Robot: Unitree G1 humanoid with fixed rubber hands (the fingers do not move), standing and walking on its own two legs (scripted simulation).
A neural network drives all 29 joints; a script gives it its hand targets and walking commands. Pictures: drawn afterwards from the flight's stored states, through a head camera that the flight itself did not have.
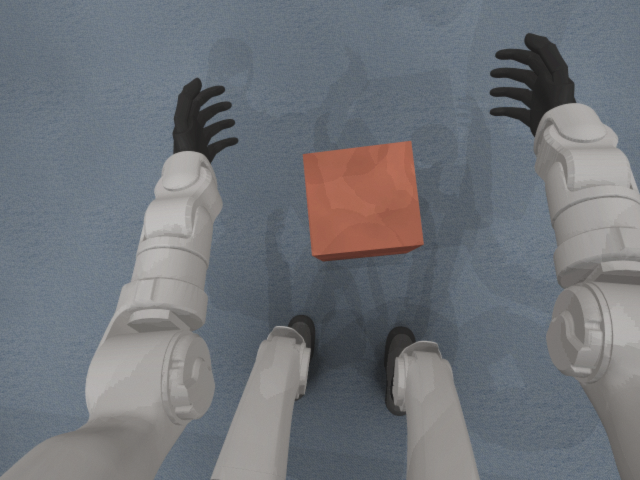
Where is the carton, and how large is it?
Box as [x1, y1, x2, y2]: [303, 141, 423, 261]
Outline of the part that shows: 410,141 303,154 311,250 313,256 323,261 404,253 423,244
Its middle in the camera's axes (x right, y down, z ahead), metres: +0.09 -0.07 +0.86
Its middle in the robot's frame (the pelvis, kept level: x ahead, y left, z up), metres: +0.49 +0.01 -0.52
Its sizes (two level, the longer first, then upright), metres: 0.210 0.200 0.250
